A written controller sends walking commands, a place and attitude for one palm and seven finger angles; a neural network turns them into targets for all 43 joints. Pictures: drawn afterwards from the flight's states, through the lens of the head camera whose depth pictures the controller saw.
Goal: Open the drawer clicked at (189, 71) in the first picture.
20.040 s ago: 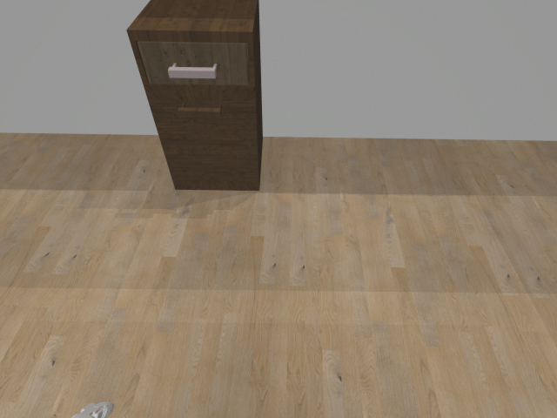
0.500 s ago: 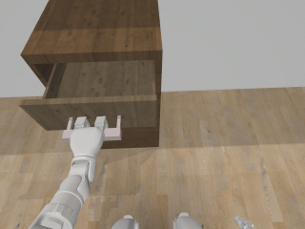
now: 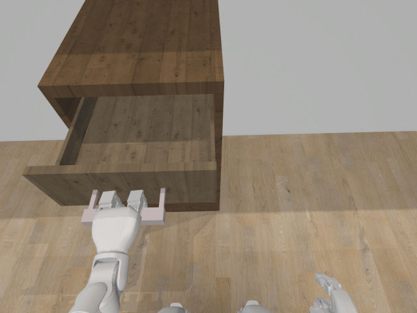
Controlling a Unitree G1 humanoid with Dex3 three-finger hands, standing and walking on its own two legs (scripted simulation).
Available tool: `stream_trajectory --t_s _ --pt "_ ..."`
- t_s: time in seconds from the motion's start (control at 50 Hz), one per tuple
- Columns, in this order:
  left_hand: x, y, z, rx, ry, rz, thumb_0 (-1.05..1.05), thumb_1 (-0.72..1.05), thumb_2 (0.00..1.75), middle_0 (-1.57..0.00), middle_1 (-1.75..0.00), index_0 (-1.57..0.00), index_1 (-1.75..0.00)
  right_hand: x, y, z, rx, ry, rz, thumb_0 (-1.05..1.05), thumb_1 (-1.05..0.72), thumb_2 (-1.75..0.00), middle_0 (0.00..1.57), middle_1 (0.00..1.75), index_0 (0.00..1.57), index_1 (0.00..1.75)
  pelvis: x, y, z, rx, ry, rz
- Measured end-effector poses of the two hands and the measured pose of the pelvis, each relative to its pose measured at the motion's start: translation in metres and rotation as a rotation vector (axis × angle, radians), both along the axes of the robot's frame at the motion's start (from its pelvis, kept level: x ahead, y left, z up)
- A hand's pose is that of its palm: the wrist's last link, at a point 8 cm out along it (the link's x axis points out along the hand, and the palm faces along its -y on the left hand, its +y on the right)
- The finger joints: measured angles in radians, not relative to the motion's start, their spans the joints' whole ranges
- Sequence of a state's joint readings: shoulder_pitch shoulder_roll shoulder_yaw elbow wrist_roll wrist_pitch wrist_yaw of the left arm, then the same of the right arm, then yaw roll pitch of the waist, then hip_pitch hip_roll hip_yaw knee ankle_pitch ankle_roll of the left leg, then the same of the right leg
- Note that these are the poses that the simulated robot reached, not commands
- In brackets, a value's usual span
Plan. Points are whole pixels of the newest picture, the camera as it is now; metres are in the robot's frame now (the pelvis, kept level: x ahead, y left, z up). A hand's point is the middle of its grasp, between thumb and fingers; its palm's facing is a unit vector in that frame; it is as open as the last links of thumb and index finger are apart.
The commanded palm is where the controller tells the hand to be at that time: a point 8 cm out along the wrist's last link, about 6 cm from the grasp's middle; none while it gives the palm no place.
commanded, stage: pull the drawer open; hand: left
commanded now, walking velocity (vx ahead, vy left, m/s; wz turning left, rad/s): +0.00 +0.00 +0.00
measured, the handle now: (127, 205) +0.34 +0.20 -0.04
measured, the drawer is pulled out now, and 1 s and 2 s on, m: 0.22 0.30 0.30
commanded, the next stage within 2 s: open the thumb to release the handle in 0.80 s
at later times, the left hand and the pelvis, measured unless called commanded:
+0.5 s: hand (121, 266) +0.22 +0.19 -0.06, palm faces -0.03 -0.06 -1.00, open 6.0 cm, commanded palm +0.18 +0.19 -0.01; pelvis -0.01 -0.01 -0.01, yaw +1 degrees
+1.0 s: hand (118, 275) +0.20 +0.19 -0.06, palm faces +0.01 -0.05 -1.00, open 5.9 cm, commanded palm +0.17 +0.20 -0.01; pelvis -0.01 -0.01 -0.02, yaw +1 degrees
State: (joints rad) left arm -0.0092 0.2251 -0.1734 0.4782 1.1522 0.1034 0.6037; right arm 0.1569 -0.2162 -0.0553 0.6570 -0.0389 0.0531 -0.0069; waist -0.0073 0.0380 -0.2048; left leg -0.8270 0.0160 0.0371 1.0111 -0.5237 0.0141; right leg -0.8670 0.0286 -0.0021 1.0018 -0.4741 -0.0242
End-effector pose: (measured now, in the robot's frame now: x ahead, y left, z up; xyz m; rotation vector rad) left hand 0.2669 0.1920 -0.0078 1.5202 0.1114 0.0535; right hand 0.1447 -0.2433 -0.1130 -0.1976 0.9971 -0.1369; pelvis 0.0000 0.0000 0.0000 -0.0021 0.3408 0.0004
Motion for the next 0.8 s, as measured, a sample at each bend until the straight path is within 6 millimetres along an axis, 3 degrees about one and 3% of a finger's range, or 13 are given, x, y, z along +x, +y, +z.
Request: stream_trajectory --t_s 0.32,0.64,0.8 --pt "-0.050 -0.003 -0.001 -0.010 -0.017 0.010 0.02 0.64 0.80 -0.27 -1.35 -0.41 -1.35 0.031 0.012 0.002 0.019 -0.081 0.076 0.01 -0.91 -0.90 0.20 0.30 0.20 0.30 -0.004 -0.002 -0.006 0.003 -0.023 0.008" --pt "-0.084 -0.005 0.001 -0.027 0.003 0.033 0.03 0.63 0.77 -0.27 -1.35 -0.42 -1.35 0.030 0.012 0.002 0.037 -0.122 0.096 0.01 -0.90 -0.90 0.21 0.30 0.20 0.30 -0.011 -0.009 -0.009 0.013 -0.038 0.002" --pt "-0.085 -0.005 0.001 -0.041 -0.007 0.034 0.04 0.65 0.74 -0.25 -1.35 -0.42 -1.35 0.033 0.006 0.001 0.032 -0.145 0.102 0.01 -0.90 -0.90 0.21 0.30 0.20 0.30 -0.012 -0.011 -0.015 0.019 -0.030 -0.007"
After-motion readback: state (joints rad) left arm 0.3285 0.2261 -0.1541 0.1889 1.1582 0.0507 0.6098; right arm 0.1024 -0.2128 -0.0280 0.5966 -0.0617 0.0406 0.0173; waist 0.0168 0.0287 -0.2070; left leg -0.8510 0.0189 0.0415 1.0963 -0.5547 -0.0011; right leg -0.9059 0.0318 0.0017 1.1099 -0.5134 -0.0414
